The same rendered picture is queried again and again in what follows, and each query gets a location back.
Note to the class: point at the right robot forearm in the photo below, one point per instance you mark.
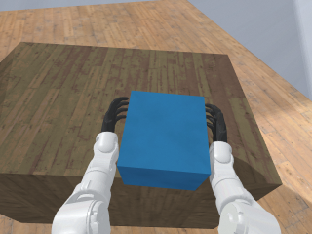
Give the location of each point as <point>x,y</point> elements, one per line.
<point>225,184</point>

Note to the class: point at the carton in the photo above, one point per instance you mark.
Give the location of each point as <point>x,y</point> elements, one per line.
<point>165,141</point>

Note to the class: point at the left robot forearm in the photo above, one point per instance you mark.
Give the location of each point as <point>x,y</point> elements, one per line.
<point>99,176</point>

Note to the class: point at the robot left hand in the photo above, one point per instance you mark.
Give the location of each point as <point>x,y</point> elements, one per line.
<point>110,118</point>

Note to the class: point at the right robot upper arm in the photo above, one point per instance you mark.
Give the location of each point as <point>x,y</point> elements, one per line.
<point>240,218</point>

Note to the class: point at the robot right hand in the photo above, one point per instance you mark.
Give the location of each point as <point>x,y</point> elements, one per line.
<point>218,125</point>

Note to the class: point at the left robot upper arm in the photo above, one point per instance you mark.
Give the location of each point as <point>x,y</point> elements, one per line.
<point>86,217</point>

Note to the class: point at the pedestal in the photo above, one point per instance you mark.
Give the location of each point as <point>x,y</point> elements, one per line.
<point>53,99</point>

